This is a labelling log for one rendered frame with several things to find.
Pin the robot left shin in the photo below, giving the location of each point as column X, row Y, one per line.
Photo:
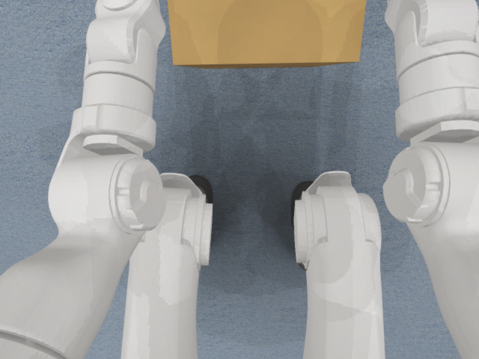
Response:
column 173, row 180

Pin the left robot forearm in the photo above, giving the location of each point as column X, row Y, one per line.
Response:
column 119, row 81

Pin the right robot forearm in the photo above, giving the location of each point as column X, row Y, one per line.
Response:
column 436, row 46

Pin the robot right foot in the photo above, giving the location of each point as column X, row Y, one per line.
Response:
column 297, row 195

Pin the robot left upper arm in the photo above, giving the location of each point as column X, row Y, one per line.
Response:
column 53, row 303

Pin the carton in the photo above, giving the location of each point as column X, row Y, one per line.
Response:
column 218, row 34

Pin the robot right upper arm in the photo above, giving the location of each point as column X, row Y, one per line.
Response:
column 433, row 187

